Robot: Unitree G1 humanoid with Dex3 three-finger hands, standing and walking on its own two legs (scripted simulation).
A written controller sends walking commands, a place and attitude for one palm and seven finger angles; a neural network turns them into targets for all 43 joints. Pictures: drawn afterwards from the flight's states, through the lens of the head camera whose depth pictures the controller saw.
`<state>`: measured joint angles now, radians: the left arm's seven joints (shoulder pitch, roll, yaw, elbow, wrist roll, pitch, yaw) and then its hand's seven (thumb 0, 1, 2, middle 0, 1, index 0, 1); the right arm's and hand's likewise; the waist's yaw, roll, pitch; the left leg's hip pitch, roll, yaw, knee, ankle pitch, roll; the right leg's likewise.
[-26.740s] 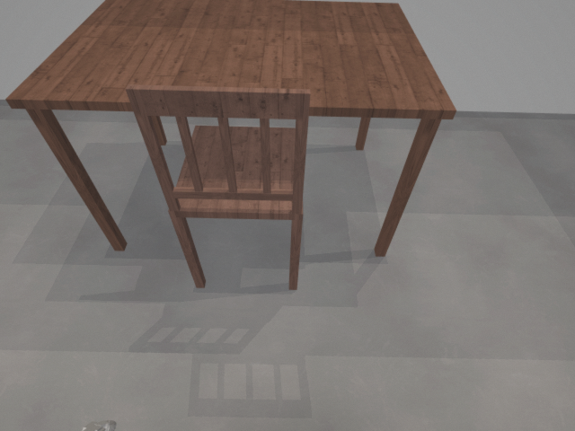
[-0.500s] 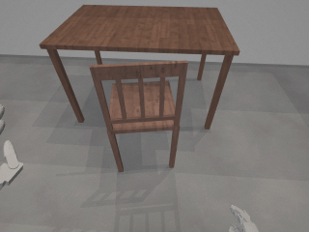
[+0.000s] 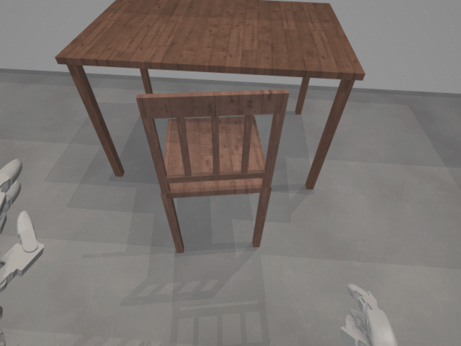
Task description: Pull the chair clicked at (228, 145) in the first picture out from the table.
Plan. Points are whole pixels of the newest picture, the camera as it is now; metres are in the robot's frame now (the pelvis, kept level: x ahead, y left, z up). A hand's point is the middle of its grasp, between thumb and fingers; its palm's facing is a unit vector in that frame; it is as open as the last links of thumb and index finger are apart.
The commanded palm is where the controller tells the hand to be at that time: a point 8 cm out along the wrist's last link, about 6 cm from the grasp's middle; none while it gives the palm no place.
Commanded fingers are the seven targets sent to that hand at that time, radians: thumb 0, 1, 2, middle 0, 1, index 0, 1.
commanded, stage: let the arm hang, fingers relaxed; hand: left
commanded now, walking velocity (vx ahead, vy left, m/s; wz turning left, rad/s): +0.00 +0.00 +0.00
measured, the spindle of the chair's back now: (215, 146) +0.68 +0.09 -0.11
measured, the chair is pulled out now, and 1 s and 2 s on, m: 0.25 0.25 0.25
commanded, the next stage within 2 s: look to check the result in 1.08 s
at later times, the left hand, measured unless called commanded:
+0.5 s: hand out of the picture -0.04 +0.18 -0.17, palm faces +0.00 -0.98 -0.21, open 7.1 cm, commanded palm none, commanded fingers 0.00 0.90 0.90 -0.20 -0.30 -0.20 -0.30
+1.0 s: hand out of the picture +0.03 +0.17 -0.17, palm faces +0.00 -0.98 -0.22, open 7.3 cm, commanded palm none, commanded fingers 0.00 0.90 0.90 -0.20 -0.30 -0.20 -0.30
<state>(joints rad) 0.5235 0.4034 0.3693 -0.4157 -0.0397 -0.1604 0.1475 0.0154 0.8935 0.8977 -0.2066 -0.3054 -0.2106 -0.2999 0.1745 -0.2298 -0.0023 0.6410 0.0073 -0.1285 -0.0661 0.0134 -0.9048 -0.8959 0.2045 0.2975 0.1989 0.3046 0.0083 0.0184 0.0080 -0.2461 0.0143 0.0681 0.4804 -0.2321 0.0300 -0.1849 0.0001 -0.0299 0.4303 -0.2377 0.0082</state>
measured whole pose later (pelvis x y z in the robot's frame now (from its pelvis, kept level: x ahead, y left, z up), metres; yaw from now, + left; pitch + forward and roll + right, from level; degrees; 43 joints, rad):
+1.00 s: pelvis -0.01 -0.01 +0.00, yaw +0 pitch -1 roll +0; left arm 0.19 0.16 0.01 1.10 0.02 0.00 0.03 0.01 0.94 0.90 -0.20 -0.30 -0.20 -0.30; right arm 0.24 -0.16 -0.01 1.11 -0.03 0.01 -0.03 0.01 -0.92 -0.90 0.20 0.30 0.20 0.30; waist -0.02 0.02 0.05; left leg -0.22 0.01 0.07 0.43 -0.19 0.02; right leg -0.19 0.00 -0.03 0.43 -0.23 -0.01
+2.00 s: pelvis +0.01 -0.02 +0.00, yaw +0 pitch -1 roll +0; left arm 0.22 0.16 0.00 1.13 0.01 -0.01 0.03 0.01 0.92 0.90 -0.20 -0.30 -0.20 -0.30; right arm 0.23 -0.16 -0.01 1.14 -0.02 0.01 -0.04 0.00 -0.91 -0.90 0.20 0.30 0.20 0.30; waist -0.02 0.01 0.06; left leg -0.16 0.01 0.07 0.38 -0.20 0.01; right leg -0.13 0.00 -0.03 0.38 -0.24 -0.01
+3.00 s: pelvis +0.23 -0.02 -0.01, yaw -1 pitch +0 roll +0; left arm 0.14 0.16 0.04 1.01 0.01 0.00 0.03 0.01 0.91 0.90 -0.19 -0.30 -0.20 -0.30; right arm 0.25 -0.15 -0.03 1.06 -0.02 0.00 -0.03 0.01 -0.91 -0.90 0.20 0.30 0.20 0.30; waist -0.03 -0.01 0.07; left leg -0.18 0.01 0.05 0.55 -0.35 0.00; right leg -0.29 -0.04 -0.05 0.61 -0.30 0.00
